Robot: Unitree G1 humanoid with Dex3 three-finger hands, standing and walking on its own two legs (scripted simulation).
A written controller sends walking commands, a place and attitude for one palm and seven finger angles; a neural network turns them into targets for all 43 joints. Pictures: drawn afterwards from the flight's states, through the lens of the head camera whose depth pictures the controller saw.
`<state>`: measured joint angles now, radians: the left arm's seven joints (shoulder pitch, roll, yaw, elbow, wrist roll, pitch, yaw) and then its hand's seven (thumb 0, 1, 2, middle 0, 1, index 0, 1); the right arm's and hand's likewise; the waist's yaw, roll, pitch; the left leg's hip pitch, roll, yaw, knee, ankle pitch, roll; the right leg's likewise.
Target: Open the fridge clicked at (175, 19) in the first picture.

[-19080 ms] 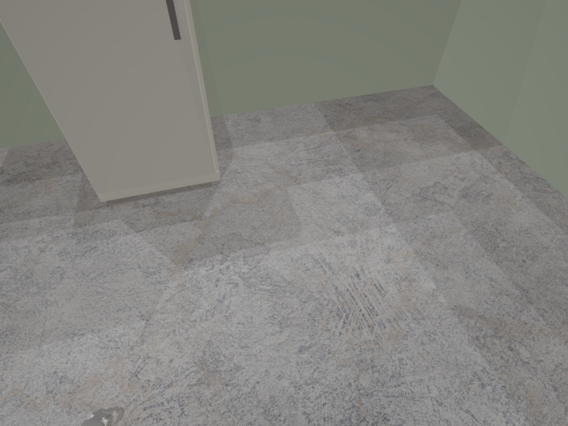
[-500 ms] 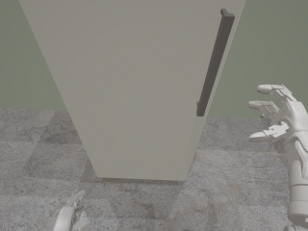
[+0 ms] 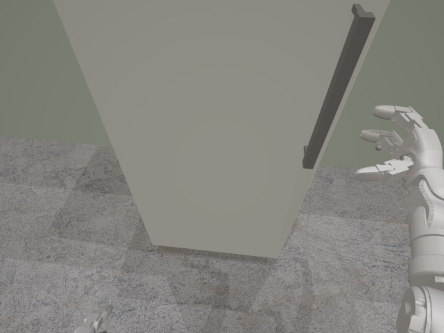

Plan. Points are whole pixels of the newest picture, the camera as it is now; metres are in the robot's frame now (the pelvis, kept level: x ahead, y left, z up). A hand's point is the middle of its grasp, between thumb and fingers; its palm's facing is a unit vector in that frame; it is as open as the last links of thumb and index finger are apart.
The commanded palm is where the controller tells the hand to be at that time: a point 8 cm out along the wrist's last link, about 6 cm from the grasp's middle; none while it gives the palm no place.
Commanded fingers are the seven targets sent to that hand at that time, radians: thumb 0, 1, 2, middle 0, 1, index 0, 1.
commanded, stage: move the hooked fingers beside the handle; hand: right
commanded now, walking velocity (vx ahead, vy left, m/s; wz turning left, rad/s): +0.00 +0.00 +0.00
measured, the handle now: (327, 101) +0.52 -0.15 +0.17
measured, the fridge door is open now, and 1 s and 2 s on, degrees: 0 0 0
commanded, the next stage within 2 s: feel for the door with the fingertips in 1.50 s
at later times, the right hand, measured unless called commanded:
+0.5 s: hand (366, 133) +0.45 -0.22 +0.15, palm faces +0.07 +1.00 +0.00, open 13.9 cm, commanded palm +0.42 -0.27 +0.14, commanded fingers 0.00 0.50 -0.30 0.30 1.20 0.30 1.20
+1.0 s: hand (363, 136) +0.46 -0.22 +0.14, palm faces +0.05 +1.00 +0.02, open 14.0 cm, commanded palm +0.43 -0.27 +0.14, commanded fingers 0.00 0.50 -0.30 0.30 1.20 0.30 1.20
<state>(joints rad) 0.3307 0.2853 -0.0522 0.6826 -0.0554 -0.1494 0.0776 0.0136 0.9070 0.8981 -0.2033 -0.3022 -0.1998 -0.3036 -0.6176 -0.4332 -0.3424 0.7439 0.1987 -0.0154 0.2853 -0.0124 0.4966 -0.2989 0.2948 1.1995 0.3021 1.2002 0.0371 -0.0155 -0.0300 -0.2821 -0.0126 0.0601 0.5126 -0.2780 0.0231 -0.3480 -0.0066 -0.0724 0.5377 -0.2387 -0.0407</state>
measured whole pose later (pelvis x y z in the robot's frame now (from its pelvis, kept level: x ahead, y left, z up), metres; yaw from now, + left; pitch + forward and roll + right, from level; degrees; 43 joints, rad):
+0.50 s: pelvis +0.00 +0.01 -0.01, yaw +1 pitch +6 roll +1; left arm 0.40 0.30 -0.04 0.67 -0.05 -0.09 0.05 0.01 0.91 0.90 -0.20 -0.30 -0.20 -0.30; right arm -0.76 -0.51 -0.41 1.00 0.15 -0.15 0.29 -0.01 0.49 -0.30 0.30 1.20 0.30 1.20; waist 0.08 -0.02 -0.06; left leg -0.39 -0.03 0.04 0.58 -0.30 0.04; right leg -0.45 -0.03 -0.09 0.61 -0.27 -0.03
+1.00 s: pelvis +0.00 -0.01 -0.01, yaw +0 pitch +8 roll +1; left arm 0.35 0.28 -0.05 0.65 -0.04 -0.09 0.05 0.01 0.91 0.90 -0.20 -0.30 -0.20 -0.30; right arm -0.82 -0.47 -0.36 1.03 0.14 -0.16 0.26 -0.01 0.50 -0.30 0.30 1.20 0.30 1.20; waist 0.08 -0.01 -0.06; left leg -0.43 -0.02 0.06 0.61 -0.31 0.02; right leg -0.50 -0.01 -0.07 0.64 -0.28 -0.05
